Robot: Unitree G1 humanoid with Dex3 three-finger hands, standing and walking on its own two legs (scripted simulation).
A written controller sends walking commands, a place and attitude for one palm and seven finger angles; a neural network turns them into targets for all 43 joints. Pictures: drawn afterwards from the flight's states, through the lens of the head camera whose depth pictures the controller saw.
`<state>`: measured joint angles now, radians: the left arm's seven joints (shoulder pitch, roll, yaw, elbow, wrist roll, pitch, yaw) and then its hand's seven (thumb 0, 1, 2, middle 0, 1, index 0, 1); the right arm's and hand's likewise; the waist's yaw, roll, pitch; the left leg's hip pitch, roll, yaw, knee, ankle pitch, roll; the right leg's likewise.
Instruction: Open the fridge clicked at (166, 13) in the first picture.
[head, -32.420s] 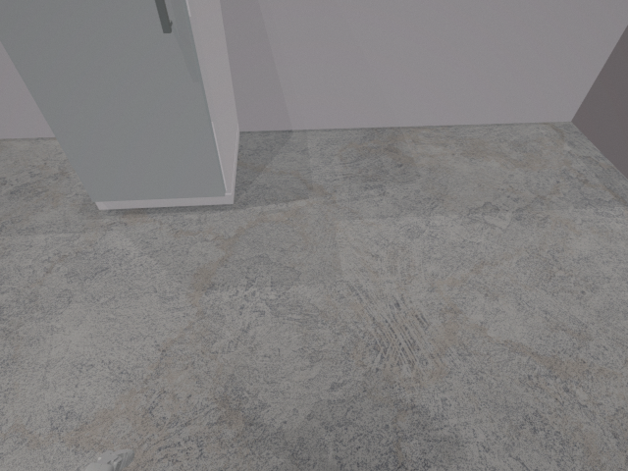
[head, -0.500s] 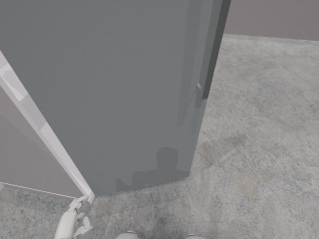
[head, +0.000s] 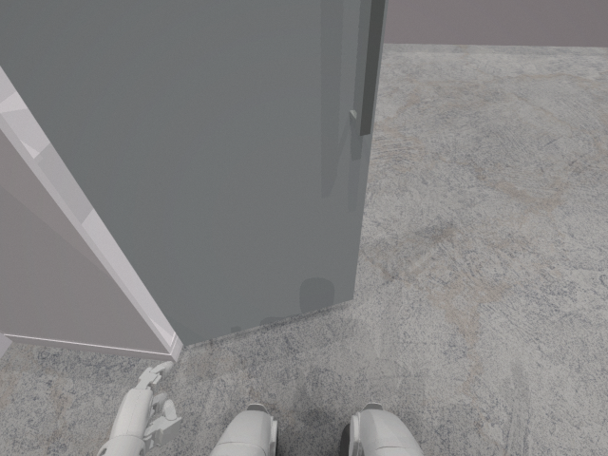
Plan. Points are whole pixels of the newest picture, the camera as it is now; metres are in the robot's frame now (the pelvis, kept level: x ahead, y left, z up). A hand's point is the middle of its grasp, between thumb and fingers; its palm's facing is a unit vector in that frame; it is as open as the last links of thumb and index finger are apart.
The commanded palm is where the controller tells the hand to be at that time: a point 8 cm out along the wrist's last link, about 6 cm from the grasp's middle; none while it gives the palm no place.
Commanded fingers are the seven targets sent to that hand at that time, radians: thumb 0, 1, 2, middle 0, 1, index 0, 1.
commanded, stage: stop stepping back and stand still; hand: right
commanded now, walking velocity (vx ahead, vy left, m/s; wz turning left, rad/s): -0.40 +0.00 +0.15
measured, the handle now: out of the picture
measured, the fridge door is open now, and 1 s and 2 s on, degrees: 66 66 66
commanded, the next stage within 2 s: let the arm hang, fingers relaxed in 1.66 s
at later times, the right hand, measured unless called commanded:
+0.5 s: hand out of the picture -0.01 -0.35 +0.24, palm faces +0.54 +0.81 -0.22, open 7.4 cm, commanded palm -0.08 -0.37 +0.23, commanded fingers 0.00 -0.90 -0.90 0.20 0.30 0.20 0.30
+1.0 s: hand out of the picture -0.16 -0.34 +0.23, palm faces +0.38 +0.85 -0.38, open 7.4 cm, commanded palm -0.23 -0.39 +0.23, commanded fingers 0.00 -0.90 -0.90 0.20 0.30 0.20 0.30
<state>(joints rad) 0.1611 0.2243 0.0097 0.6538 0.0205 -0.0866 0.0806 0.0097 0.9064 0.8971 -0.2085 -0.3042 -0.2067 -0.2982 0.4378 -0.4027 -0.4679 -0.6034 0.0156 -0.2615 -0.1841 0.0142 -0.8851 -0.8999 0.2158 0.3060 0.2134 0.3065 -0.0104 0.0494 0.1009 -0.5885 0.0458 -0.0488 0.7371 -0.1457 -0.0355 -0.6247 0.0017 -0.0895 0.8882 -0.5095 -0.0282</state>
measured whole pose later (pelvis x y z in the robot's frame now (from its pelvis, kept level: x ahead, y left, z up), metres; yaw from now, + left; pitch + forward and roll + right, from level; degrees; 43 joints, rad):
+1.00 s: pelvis -0.39 -0.10 +0.04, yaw +5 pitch -5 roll +2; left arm 0.28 0.16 0.00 0.66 0.02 -0.09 0.06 0.01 0.91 0.90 -0.21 -0.30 -0.21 -0.30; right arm 0.44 -0.45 -0.43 -0.51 0.04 -0.16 -0.15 0.02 -0.89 -0.90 0.21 0.31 0.21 0.31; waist 0.03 0.04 0.02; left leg -0.39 -0.02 0.12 0.98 -0.50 0.02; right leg -0.36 -0.15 -0.02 0.64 -0.26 0.04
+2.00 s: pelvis -0.45 -0.13 +0.04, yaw +2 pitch -2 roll +0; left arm 0.15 0.30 0.00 0.86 0.03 0.01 -0.02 0.01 0.91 0.90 -0.21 -0.30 -0.21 -0.30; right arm 0.18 -0.27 0.03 0.78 -0.03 0.05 0.00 0.01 -0.91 -0.90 0.20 0.30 0.20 0.30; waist 0.04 -0.01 0.03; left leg -0.34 0.04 0.07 0.61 -0.24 0.01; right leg -0.32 0.00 -0.06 0.60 -0.26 -0.02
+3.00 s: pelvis -0.39 -0.14 +0.07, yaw +5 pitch +0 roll +0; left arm 0.08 0.34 0.00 1.12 0.02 0.00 0.00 0.00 0.91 0.90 -0.21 -0.30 -0.21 -0.30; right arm 0.06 -0.33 0.02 1.11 -0.02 -0.02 -0.01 0.01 -0.90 -0.90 0.21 0.30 0.20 0.30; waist 0.02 0.00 0.06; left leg -0.13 0.03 0.03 0.32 -0.18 -0.02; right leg -0.08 0.01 -0.11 0.30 -0.21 -0.03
